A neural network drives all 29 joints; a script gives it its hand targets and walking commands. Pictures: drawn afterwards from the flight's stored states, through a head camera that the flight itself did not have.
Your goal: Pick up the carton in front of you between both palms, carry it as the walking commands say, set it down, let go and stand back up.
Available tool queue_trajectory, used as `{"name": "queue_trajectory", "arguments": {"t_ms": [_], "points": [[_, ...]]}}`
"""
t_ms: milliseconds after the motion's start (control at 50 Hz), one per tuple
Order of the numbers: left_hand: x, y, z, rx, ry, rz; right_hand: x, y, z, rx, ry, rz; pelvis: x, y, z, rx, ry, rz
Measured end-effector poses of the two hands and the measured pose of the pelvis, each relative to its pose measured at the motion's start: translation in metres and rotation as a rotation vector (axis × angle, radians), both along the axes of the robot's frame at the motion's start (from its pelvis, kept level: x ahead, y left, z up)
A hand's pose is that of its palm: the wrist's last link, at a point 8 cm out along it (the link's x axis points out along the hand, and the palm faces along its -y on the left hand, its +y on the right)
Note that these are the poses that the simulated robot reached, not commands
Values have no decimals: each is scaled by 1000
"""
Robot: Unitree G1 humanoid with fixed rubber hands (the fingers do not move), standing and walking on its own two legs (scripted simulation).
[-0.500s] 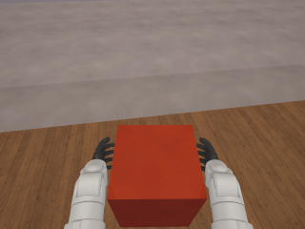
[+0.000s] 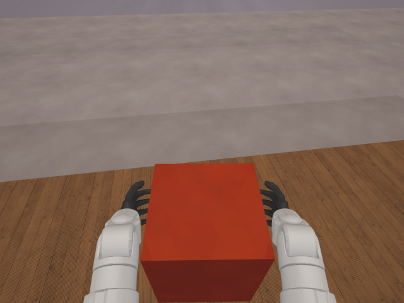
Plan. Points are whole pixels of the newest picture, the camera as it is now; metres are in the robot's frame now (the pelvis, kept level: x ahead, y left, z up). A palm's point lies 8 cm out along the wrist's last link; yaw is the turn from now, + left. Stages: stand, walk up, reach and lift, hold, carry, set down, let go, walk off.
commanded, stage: carry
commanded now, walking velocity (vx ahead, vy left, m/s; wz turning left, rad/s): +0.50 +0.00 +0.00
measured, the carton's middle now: (204, 235) +0.29 +0.00 -0.02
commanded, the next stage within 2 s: none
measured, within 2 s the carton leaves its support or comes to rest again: neither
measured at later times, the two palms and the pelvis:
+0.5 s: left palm (140, 164) +0.41 +0.15 +0.07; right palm (269, 169) +0.40 -0.15 +0.07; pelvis +0.14 +0.01 -0.02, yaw +0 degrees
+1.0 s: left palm (142, 100) +0.70 +0.19 +0.07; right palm (236, 104) +0.68 -0.10 +0.08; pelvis +0.43 +0.06 +0.00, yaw -2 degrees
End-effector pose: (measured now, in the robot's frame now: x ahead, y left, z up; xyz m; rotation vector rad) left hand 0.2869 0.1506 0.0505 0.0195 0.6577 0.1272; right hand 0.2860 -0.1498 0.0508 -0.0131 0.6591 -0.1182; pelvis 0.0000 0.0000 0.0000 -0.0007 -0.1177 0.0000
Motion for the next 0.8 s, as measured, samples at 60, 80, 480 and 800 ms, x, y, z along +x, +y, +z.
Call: {"name": "queue_trajectory", "arguments": {"t_ms": [60,80,480,800], "points": [[4,0,5,0,-12,3,4,0,5,1,-12,0,4,0,0,0,55,1],[6,1,7,-2,-21,5,7,1,7,3,-21,0,6,0,-1,0,72,1],[119,1,22,-62,39,25,107,2,17,59,38,-79,134,7,-17,-31,205,-6],[299,45,18,-82,-2,74,303,46,20,52,-1,-36,320,41,-30,32,177,-18]]}}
